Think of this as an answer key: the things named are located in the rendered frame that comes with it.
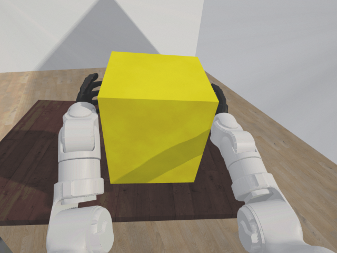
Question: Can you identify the carton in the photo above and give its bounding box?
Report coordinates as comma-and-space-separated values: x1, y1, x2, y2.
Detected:
97, 51, 219, 184

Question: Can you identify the robot right upper arm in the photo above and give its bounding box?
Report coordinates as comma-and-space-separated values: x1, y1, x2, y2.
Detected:
237, 199, 335, 253

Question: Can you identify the table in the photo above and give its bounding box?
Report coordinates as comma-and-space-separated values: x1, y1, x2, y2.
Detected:
0, 100, 245, 253

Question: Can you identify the left robot hand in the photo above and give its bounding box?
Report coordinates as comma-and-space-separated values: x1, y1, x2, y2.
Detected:
76, 73, 102, 113

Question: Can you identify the robot left forearm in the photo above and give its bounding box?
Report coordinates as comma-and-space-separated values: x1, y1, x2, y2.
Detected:
46, 102, 104, 249

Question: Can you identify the robot left upper arm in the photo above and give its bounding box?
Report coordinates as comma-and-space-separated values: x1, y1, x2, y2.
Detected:
47, 206, 114, 253

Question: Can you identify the right robot hand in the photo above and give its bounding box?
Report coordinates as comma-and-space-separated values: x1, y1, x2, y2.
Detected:
211, 83, 228, 116

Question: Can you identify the robot right forearm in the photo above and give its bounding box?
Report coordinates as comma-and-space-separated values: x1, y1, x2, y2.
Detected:
210, 113, 303, 237

